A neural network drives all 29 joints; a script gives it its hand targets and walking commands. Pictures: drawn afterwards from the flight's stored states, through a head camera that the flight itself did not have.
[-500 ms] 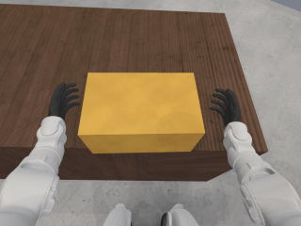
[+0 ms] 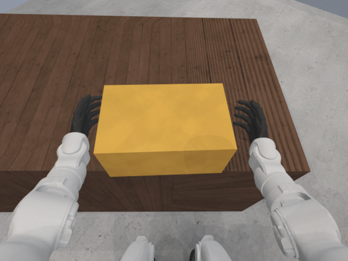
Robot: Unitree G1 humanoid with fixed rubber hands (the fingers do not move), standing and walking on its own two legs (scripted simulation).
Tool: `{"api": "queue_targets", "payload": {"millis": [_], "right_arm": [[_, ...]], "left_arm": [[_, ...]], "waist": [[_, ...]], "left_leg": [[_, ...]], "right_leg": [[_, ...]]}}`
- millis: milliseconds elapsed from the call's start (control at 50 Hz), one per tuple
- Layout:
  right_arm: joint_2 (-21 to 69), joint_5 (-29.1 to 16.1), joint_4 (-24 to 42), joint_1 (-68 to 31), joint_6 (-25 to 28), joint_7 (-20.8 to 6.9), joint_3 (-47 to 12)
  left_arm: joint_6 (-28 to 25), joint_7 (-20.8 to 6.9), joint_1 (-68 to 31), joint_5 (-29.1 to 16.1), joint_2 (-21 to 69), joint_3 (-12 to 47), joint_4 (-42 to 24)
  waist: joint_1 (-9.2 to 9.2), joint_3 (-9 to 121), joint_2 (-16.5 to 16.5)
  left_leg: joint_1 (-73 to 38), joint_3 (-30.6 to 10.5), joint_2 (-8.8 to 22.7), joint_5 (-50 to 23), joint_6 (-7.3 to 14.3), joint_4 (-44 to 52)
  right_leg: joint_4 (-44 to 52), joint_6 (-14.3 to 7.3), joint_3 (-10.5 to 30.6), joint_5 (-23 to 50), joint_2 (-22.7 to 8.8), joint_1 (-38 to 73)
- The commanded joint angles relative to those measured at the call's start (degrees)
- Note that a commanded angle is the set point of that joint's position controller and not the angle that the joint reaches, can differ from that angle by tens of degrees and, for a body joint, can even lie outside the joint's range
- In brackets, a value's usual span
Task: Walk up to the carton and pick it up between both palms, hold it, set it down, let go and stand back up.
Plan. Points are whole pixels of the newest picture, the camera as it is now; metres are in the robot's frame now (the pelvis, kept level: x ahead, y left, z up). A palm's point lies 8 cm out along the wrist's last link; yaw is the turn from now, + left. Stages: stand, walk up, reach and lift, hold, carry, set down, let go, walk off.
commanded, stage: reach and lift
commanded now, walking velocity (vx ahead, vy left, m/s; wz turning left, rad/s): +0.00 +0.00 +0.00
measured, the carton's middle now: (165, 130) +0.43 +0.04 -0.01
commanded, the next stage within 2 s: none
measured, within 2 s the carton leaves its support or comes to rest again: neither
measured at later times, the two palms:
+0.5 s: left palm (86, 131) +0.41 +0.23 +0.01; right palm (249, 133) +0.42 -0.17 +0.01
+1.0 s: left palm (88, 131) +0.41 +0.22 +0.01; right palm (248, 134) +0.42 -0.17 +0.01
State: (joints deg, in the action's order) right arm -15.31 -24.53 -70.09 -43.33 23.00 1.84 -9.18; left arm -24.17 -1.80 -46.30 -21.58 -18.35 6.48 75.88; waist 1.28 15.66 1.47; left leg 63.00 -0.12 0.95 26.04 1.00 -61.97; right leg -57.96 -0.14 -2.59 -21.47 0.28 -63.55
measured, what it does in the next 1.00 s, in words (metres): stands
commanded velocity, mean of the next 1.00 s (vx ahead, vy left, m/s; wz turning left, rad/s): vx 0.00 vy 0.00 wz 0.00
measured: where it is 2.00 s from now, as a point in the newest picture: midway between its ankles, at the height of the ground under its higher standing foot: outside the picture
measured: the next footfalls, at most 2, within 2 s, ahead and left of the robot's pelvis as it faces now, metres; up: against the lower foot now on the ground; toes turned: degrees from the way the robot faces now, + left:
none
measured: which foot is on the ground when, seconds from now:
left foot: down 0.00-1.00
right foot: down 0.00-1.00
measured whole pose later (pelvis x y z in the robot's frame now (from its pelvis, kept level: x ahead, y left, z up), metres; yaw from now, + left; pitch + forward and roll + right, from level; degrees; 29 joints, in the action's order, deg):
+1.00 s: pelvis +0.01 -0.01 +0.01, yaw +1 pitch +28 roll -3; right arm -8.4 -14.0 -74.7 -44.0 28.9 5.3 -0.2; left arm -30.2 0.6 -45.6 -13.6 -15.1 -1.4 78.7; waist 0.0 14.9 1.3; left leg 61.6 -2.5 0.9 24.3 0.0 -58.1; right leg -53.2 -1.0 -4.2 -19.9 0.9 -61.1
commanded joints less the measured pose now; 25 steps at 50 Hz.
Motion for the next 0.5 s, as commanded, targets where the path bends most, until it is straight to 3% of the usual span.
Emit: {"api": "queue_targets", "payload": {"millis": [0,180,480], "right_arm": [[-6.33,2.51,6.55,-24.95,4.43,1.28,3.41],[-5.03,6.00,5.84,-25.62,7.26,3.79,7.18],[-0.72,6.96,5.54,-24.03,7.52,3.23,6.59]], "left_arm": [[-4.36,0.75,-22.48,2.34,-7.99,-2.79,-8.07],[-5.21,1.26,-22.00,6.09,-6.15,-5.27,-10.29],[-6.67,1.18,-21.06,7.34,-3.46,-5.66,-9.71]], "waist": [[-1.30,39.15,0.97],[-2.39,43.63,3.38],[-1.58,40.89,3.41]], "left_leg": [[-25.80,-0.10,-0.90,-27.41,-5.71,6.34],[-28.59,0.30,-1.04,-32.53,-7.07,5.97],[-28.92,0.08,-1.01,-34.16,-6.65,7.45]], "right_leg": [[6.75,0.60,-1.04,13.58,1.51,19.29],[7.71,-0.27,-1.18,18.57,2.49,21.88],[9.67,-0.36,-0.95,18.11,1.74,22.98]]}}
